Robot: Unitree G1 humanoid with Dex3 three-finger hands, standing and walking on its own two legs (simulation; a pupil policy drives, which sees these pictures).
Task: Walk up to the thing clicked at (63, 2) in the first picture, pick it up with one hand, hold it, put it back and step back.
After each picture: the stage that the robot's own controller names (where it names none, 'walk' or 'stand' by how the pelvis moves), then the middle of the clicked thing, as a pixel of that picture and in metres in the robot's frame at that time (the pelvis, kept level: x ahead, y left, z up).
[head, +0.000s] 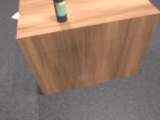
stand; (59, 1) +0.91 +0.19 +0.03
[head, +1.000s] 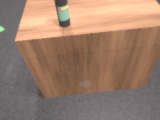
rise first; (61, 5) +0.83 +0.19 +0.05
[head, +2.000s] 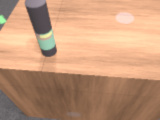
stand; (43, 30) +0.53 +0.22 +0.07
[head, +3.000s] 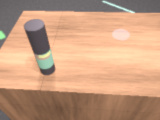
stand; (42, 50) +0.49 +0.21 +0.04
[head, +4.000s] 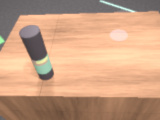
stand; (39, 56) +0.47 +0.22 +0.04
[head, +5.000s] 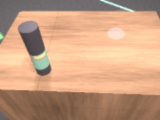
stand; (37, 51) +0.50 +0.23 +0.03
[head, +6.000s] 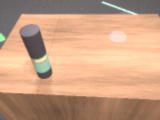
stand; (38, 54) +0.48 +0.23 +0.03
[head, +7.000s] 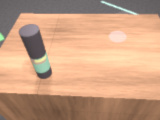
rise first; (38, 54) +0.48 +0.23 +0.03
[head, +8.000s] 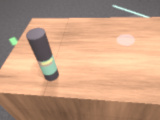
rise first; (44, 57) +0.48 +0.23 +0.03
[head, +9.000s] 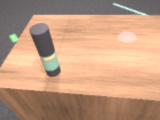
go down; (47, 53) +0.49 +0.22 +0.04
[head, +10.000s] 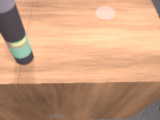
go down; (15, 36) +0.49 +0.21 +0.06
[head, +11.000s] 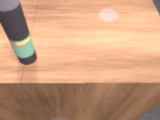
go down; (19, 35) +0.49 +0.22 +0.08
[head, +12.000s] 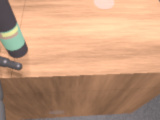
close in; (5, 26) +0.49 +0.23 +0.11
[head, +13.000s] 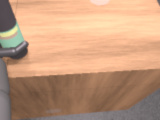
lift; (4, 25) +0.49 +0.21 +0.11
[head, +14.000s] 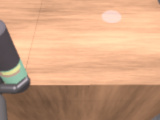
lift; (7, 62) +0.36 +0.24 +0.12
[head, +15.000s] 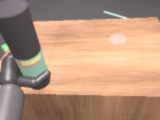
lift; (27, 52) +0.31 +0.17 +0.24
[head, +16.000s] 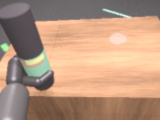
hold; (31, 53) +0.33 +0.17 +0.21
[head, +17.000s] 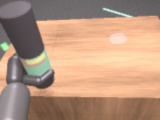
crouch; (32, 52) +0.33 +0.16 +0.22
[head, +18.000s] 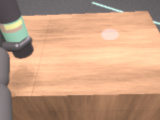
crouch; (10, 20) +0.44 +0.22 +0.24
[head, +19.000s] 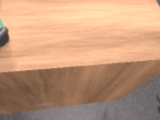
lower; out of the picture +0.52 +0.24 +0.12
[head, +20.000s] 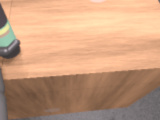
lower; out of the picture +0.49 +0.22 +0.12
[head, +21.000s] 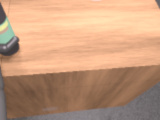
lower; out of the picture +0.50 +0.22 +0.12
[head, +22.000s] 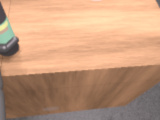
lower; out of the picture +0.50 +0.22 +0.12
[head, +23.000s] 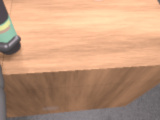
loosen; out of the picture +0.50 +0.22 +0.12
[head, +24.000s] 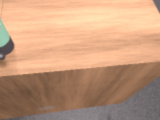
withdraw; out of the picture +0.49 +0.23 +0.12
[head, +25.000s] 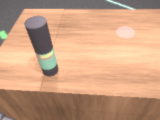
sink last; (44, 50) +0.47 +0.20 +0.08
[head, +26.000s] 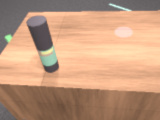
stand; (45, 47) +0.50 +0.22 +0.07
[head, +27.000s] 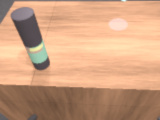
stand; (33, 43) +0.48 +0.22 +0.09
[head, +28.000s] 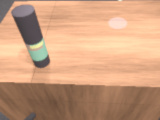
stand; (34, 40) +0.49 +0.22 +0.09
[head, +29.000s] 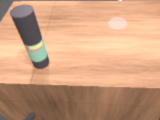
stand; (33, 41) +0.48 +0.22 +0.10
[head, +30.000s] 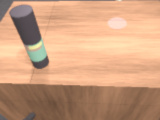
stand; (32, 41) +0.48 +0.23 +0.10
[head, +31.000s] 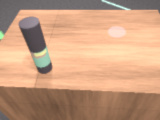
stand; (38, 48) +0.49 +0.23 +0.06
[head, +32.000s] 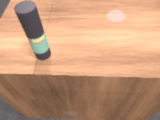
walk; (35, 34) +0.52 +0.23 +0.05
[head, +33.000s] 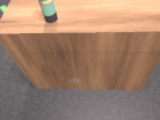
walk; out of the picture +0.76 +0.23 +0.05
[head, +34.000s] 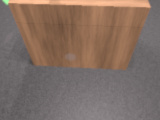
stand; out of the picture +1.08 +0.24 +0.05
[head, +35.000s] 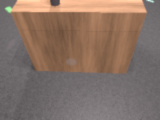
stand; out of the picture +1.09 +0.25 +0.03
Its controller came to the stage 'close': yes
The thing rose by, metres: 0.21
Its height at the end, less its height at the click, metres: +0.00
